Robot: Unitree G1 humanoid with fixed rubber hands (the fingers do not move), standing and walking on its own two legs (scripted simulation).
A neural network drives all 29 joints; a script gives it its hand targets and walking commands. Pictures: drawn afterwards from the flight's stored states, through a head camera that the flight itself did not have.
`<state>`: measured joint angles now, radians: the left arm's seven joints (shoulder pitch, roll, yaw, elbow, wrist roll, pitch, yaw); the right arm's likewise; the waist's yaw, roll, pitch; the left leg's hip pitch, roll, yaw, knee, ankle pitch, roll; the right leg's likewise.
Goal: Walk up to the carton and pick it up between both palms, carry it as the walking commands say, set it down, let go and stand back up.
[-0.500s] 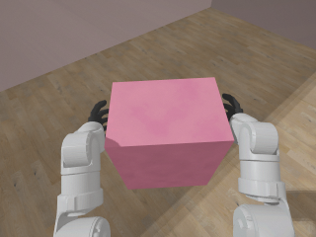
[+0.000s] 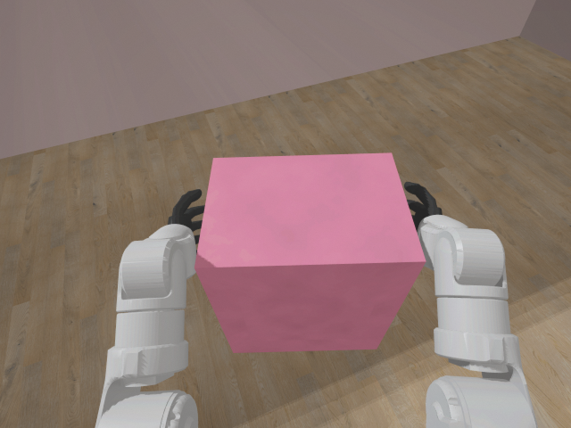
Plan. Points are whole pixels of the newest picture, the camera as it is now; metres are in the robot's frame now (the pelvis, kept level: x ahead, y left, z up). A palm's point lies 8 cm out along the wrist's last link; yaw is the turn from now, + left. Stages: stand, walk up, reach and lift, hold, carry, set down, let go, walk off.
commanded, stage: carry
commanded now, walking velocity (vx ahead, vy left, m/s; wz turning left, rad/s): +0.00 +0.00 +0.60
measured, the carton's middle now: (303, 263) +0.35 -0.03 +0.04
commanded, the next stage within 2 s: none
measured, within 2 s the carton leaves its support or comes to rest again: neither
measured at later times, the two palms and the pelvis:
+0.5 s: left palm (58, 343) +0.23 +0.25 +0.10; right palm (331, 261) +0.32 -0.06 +0.09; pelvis -0.06 +0.00 +0.00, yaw +17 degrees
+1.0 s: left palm out of the picture +0.06 +0.33 +0.10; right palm (230, 323) +0.24 +0.07 +0.09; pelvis -0.14 -0.01 -0.01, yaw +33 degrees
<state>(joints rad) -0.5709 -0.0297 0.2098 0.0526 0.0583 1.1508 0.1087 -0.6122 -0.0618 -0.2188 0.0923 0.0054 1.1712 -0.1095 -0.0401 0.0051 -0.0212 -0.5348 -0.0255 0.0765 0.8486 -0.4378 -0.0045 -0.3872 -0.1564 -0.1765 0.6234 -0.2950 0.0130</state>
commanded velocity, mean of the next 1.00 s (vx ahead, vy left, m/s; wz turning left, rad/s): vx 0.00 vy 0.00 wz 0.60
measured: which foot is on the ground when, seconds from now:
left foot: up 0.00-0.06, down 0.08-0.42, up 0.44-0.66, down 0.68-1.00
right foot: down 0.00-0.10, up 0.12-0.38, down 0.40-0.70, up 0.72-0.96, down 0.98-1.00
